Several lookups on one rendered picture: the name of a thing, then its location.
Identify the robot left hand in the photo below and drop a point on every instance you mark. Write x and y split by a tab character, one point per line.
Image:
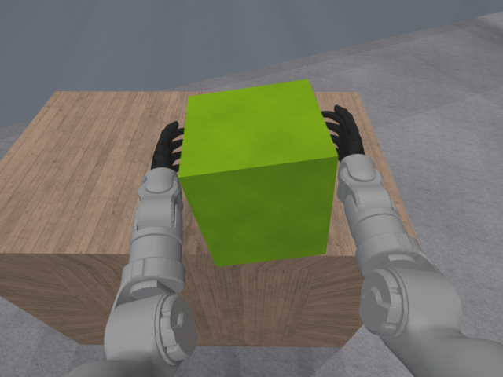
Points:
163	156

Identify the robot left upper arm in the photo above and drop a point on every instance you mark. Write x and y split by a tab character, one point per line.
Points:
149	337

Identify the robot right hand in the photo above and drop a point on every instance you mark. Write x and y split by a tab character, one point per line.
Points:
349	141

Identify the right robot forearm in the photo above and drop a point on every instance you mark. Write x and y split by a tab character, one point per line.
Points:
375	224

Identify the pedestal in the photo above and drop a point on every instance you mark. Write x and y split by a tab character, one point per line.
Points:
68	193

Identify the carton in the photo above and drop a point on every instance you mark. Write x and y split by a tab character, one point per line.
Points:
258	168

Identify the robot right upper arm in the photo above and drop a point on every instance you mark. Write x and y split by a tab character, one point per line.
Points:
417	315

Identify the left robot forearm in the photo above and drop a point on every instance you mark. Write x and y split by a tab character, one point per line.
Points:
155	263

